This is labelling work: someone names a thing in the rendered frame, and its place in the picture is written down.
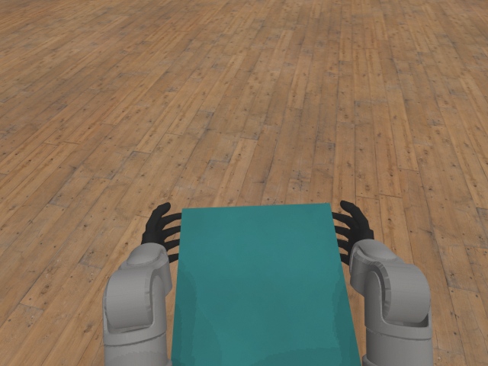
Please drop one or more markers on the robot right hand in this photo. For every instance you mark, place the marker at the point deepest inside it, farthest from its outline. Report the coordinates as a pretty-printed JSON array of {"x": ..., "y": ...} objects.
[{"x": 359, "y": 228}]

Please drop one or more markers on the robot right forearm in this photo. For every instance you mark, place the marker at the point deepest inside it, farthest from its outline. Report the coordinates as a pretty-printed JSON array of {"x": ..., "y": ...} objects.
[{"x": 397, "y": 306}]

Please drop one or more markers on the carton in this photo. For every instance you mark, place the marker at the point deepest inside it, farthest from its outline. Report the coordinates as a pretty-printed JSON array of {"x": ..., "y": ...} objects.
[{"x": 261, "y": 286}]

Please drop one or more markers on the robot left hand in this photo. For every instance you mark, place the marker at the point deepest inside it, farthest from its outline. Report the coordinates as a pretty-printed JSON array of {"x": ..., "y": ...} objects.
[{"x": 154, "y": 229}]

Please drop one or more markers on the robot left forearm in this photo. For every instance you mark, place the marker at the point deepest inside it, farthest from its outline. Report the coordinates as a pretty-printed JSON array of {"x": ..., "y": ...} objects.
[{"x": 134, "y": 313}]

